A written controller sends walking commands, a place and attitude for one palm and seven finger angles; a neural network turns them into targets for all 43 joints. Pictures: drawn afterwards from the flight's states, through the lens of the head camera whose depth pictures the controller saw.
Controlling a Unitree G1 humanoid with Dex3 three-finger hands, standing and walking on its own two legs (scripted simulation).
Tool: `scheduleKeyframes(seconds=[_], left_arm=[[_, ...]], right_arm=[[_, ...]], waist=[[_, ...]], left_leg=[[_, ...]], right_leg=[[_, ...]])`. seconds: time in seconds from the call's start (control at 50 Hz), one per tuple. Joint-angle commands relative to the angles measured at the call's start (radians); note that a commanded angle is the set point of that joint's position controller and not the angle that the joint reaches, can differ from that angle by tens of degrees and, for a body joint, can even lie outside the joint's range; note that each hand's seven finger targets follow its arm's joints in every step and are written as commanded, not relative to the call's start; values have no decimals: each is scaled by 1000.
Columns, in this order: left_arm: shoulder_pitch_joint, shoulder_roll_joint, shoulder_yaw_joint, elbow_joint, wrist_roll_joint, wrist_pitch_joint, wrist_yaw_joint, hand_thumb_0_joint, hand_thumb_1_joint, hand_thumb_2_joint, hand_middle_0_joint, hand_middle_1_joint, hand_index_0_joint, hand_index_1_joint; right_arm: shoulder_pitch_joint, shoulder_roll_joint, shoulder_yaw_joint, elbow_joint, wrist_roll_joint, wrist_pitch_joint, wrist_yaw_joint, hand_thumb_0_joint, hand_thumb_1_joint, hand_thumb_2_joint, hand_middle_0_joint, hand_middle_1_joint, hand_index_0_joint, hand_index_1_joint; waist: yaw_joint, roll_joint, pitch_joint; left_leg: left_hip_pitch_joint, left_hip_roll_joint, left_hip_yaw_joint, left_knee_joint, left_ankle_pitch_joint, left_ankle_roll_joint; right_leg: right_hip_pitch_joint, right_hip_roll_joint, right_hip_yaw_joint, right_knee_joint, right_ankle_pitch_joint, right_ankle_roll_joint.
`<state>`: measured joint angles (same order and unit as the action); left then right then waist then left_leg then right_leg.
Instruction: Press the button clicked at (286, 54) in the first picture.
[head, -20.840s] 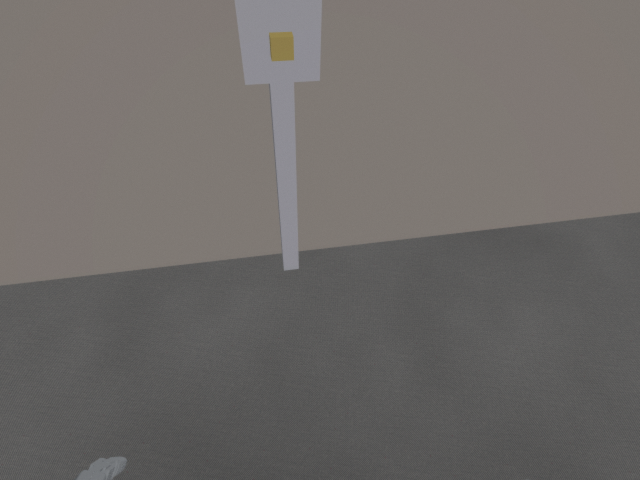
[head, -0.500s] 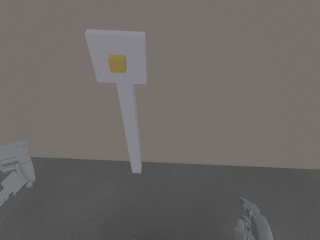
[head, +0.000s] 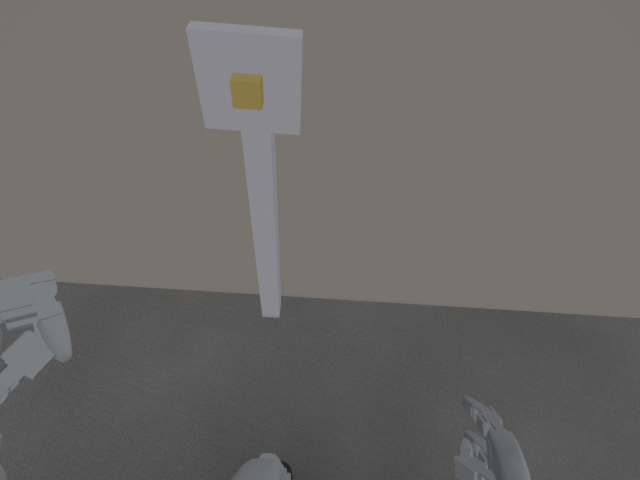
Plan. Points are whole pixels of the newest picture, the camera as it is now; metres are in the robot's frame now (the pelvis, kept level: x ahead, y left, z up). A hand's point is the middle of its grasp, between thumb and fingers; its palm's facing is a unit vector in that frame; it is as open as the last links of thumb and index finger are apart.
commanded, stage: step back with the hand held close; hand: left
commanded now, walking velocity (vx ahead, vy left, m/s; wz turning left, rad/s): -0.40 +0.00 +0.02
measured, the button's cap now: (247, 90) +0.68 +0.20 +0.12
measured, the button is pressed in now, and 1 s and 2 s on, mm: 0 0 0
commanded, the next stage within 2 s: stop stepping back and stand still in 0.06 s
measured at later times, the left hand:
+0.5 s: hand out of the picture +0.07 +0.24 +0.19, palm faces +0.41 -0.81 -0.41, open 3.1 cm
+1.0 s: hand out of the picture +0.05 +0.26 +0.16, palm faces +0.44 -0.80 -0.42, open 3.1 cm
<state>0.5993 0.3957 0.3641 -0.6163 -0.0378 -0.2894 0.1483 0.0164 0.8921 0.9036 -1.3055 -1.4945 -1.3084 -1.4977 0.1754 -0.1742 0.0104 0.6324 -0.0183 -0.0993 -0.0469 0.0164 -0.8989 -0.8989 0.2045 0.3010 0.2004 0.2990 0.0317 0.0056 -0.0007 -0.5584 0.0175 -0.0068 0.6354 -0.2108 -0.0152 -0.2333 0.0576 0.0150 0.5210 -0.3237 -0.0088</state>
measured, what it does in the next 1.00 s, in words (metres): walks backwards: left foot, then right foot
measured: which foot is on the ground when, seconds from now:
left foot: up 0.00-0.06, down 0.08-0.38, up 0.40-0.60, down 0.62-1.00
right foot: down 0.00-0.10, up 0.12-0.36, down 0.38-1.00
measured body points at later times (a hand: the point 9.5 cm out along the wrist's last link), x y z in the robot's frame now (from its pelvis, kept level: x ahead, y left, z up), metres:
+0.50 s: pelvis -0.11 +0.00 +0.01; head -0.13 +0.01 +0.46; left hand +0.04 +0.28 +0.21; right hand +0.04 -0.25 -0.07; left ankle -0.07 +0.11 -0.68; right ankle -0.12 -0.10 -0.73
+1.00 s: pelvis -0.13 +0.02 +0.00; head -0.14 +0.02 +0.45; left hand +0.02 +0.30 +0.18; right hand +0.03 -0.21 -0.09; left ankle -0.11 +0.13 -0.73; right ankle -0.13 -0.10 -0.72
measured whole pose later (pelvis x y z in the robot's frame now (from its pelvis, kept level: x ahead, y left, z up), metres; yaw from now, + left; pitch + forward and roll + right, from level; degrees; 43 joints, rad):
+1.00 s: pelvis -0.13 +0.02 +0.00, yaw +3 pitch -1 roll +0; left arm 0.58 0.36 0.34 -0.50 0.00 -0.23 0.15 0.01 0.89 0.90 -1.31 -1.49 -1.31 -1.50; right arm 0.26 -0.20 0.00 0.67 -0.01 -0.12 -0.05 0.02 -0.90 -0.90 0.20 0.30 0.20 0.30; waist 0.00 -0.01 -0.02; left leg -0.29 0.01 0.04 0.60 -0.28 0.02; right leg -0.29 -0.02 -0.06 0.67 -0.37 0.00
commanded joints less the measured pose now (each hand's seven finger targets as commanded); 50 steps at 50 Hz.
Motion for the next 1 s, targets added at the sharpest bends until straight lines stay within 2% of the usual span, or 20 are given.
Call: scheduleKeyframes(seconds=[0.0,0.04,0.1,0.2,0.24,0.28,0.32,0.36,0.38,0.42,0.54,0.6,0.68,0.72,0.78,0.82,0.88,0.94,0.96,0.98], left_arm=[[-62,180,122,-167,4,-7,18,0,900,900,-1300,-1500,-1300,-1500],[-83,184,121,-192,1,0,10,0,900,900,-1300,-1500,-1300,-1500],[0,197,134,-202,-20,-28,-9,0,900,900,-1300,-1500,-1300,-1500],[107,149,126,-255,-32,6,-3,0,900,900,-1300,-1500,-1300,-1500],[88,180,160,-279,-29,25,15,0,900,900,-1300,-1500,-1300,-1500],[116,154,140,-206,-18,53,28,0,900,900,-1300,-1500,-1300,-1500],[98,171,133,-188,-8,75,29,0,900,900,-1300,-1500,-1300,-1500],[43,198,131,-231,-12,74,22,0,900,900,-1300,-1500,-1300,-1500],[-51,236,171,-274,-16,68,19,0,900,900,-1300,-1500,-1300,-1500],[-80,132,89,-102,-7,74,24,0,900,900,-1300,-1500,-1300,-1500],[-116,137,64,-138,32,38,43,0,900,900,-1300,-1500,-1300,-1500],[-101,160,99,-219,24,9,43,0,900,900,-1300,-1500,-1300,-1500],[-28,137,113,-154,22,14,28,0,900,900,-1300,-1500,-1300,-1500],[-2,121,105,-95,15,19,25,0,900,900,-1300,-1500,-1300,-1500],[0,133,112,-89,10,19,30,0,900,900,-1300,-1500,-1300,-1500],[-32,136,117,-103,14,8,32,0,900,900,-1300,-1500,-1300,-1500],[-35,125,105,-134,13,6,38,0,900,900,-1300,-1500,-1300,-1500],[-63,132,97,-156,16,-7,32,0,900,900,-1300,-1500,-1300,-1500],[-204,-63,-242,630,108,216,-114,0,900,900,-1300,-1500,-1300,-1500],[-184,-101,-231,663,82,287,-133,0,900,900,-1263,-1460,-1263,-1460]], right_arm=[[-94,-102,-39,-156,0,-20,-37,0,-900,-900,200,300,200,300],[-104,-127,-32,-166,8,-7,-57,0,-900,-900,200,300,200,300],[-48,-149,-62,-189,5,-36,-22,0,-900,-900,200,300,200,300],[-39,-158,-72,-190,13,-64,11,0,-900,-900,200,300,200,300],[-76,-151,-62,-216,12,-56,1,0,-900,-900,200,300,200,300],[-71,-146,-49,-211,4,-42,-12,0,-900,-900,200,300,200,300],[-77,-137,-52,-211,3,-28,-25,0,-900,-900,200,300,200,300],[-57,-144,-62,-184,5,-1,-29,0,-900,-900,200,300,200,300],[-67,-160,-57,-157,-17,8,-23,0,-900,-900,200,300,200,300],[-34,-147,-62,-149,12,-18,-40,0,-900,-900,200,300,200,300],[-46,-150,-46,-140,0,-80,-68,0,-900,-900,200,300,200,300],[-24,-185,-57,-175,10,-98,-54,0,-900,-900,200,300,200,300],[-23,-157,-44,-145,11,-101,-33,0,-900,-900,200,300,200,300],[-28,-157,-50,-151,17,-96,-27,0,-900,-900,200,300,200,300],[-22,-144,-64,-153,18,-70,-19,0,-900,-900,200,300,200,300],[-22,-135,-52,-144,9,-64,-17,0,-900,-900,200,300,200,300],[-28,-129,-36,-143,4,-63,-31,0,-900,-900,200,300,200,300],[-52,-156,-43,-156,8,-76,-38,0,-900,-900,200,300,200,300],[-11,-331,-106,80,-11,-63,61,0,-900,-900,200,300,200,300],[49,-243,-98,58,-8,-1,53,0,-900,-900,200,300,200,300]], waist=[[-41,-155,-99],[-50,-14,-87],[-18,226,-299],[-32,145,-202],[-29,195,-130],[-33,270,-80],[-28,168,-67],[-41,-162,-66],[-40,-135,-60],[-68,-193,-7],[-42,-31,7],[-28,162,-70],[-38,173,9],[-38,34,25],[-39,-200,7],[-44,-149,-19],[-60,-15,-33],[-38,208,-23],[-126,268,119],[-105,221,56]], left_leg=[[173,-1,-19,129,-108,-7],[247,4,1,-215,278,2],[578,276,-241,-255,1036,110],[375,254,-190,-387,227,138],[183,214,-172,-536,-326,106],[39,161,-129,-597,-488,47],[9,55,-17,-428,-427,-12],[239,-53,8,243,-161,-10],[154,-33,9,428,-106,-12],[98,12,-33,456,-127,-8],[316,13,64,-215,-137,59],[395,193,-190,-270,134,128],[170,199,-168,-311,-74,125],[94,111,-59,-218,-213,78],[52,-8,39,214,-211,31],[71,32,2,186,-228,39],[353,22,23,-191,-74,52],[264,238,-312,-409,-241,128],[169,213,-348,-276,62,157],[207,232,-326,-266,293,187]], right_leg=[[-79,-295,141,-127,665,-116],[-6,-178,44,21,740,-26],[-156,-2,27,300,-156,17],[-131,-4,-2,399,-159,32],[0,4,-63,284,-157,14],[168,41,-141,124,-205,-9],[257,-2,-117,-141,-175,-37],[-221,-363,301,-426,-313,-160],[-263,-422,257,-378,-217,-202],[-282,-371,262,-401,-440,-142],[-122,-256,103,-206,-200,-90],[-98,-78,-41,118,82,3],[22,-61,-87,45,-21,15],[76,-92,-11,-75,-39,-5],[3,-350,380,-303,-266,-161],[27,-362,289,-246,-93,-180],[-99,-215,71,-88,-55,-76],[-89,-63,-46,150,-75,20],[-291,-77,-72,368,-134,18],[-301,-81,0,450,-212,13]])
